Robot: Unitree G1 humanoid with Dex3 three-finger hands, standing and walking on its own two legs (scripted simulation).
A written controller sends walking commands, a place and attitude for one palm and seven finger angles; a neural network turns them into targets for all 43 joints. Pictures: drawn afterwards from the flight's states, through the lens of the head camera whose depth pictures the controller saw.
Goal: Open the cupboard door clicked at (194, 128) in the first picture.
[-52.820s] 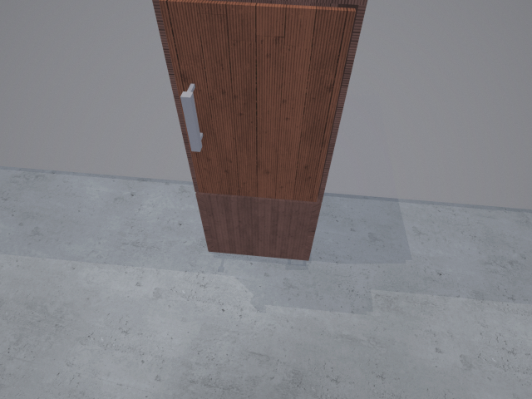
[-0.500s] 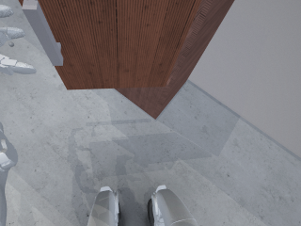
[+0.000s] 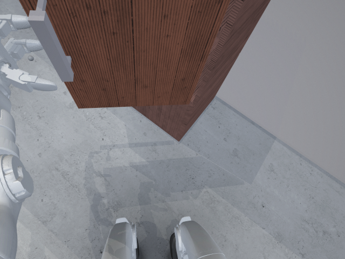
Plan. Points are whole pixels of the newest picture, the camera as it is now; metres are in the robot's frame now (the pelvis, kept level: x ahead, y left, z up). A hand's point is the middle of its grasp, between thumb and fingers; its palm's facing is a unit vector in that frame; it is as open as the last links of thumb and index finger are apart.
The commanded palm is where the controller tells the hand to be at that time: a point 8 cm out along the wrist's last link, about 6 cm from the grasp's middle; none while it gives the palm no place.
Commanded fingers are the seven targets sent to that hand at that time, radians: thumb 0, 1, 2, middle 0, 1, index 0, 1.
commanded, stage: slide the fingers in behind the handle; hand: left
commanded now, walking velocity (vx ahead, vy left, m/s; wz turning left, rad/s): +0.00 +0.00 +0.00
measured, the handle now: (56, 43) +0.57 +0.21 +0.07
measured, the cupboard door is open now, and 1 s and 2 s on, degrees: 44 43 43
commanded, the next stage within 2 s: close the thumb around the handle in 1.22 s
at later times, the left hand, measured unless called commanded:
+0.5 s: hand (49, 59) +0.53 +0.22 +0.08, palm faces +0.03 -1.00 -0.02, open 14.0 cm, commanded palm +0.51 +0.25 +0.07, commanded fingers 0.00 -0.50 0.30 -0.30 -1.20 -0.30 -1.20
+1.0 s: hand (63, 59) +0.53 +0.19 +0.07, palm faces +0.05 -1.00 -0.02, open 13.8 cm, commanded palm +0.51 +0.23 +0.07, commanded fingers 0.00 -0.50 0.30 -0.30 -1.20 -0.30 -1.20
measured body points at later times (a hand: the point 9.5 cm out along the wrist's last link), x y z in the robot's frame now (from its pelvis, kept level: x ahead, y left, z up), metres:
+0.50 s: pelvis +0.00 +0.00 +0.00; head +0.15 +0.03 +0.43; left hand +0.52 +0.27 +0.08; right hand +0.00 -0.26 -0.10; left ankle +0.03 +0.10 -0.64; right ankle +0.01 -0.12 -0.64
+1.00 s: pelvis +0.00 -0.01 +0.00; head +0.15 +0.02 +0.42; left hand +0.52 +0.25 +0.07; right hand +0.01 -0.27 -0.11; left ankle +0.03 +0.10 -0.64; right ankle +0.01 -0.12 -0.64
